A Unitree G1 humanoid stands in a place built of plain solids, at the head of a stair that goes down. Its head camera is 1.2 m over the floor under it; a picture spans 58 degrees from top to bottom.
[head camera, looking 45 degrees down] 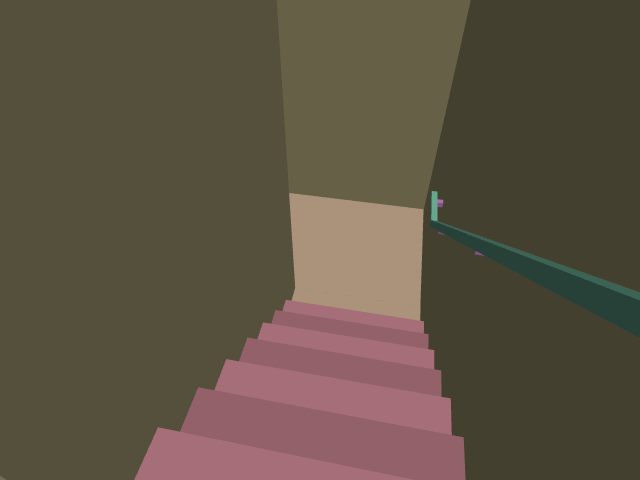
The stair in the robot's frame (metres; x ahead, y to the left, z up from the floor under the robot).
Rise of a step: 0.19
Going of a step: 0.24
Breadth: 1.00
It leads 11 degrees to the right of straight ahead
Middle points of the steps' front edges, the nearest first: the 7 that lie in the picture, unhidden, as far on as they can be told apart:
0.46 0.02 -0.19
0.69 -0.02 -0.39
0.92 -0.06 -0.58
1.15 -0.11 -0.77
1.38 -0.15 -0.96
1.61 -0.20 -1.16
1.84 -0.24 -1.35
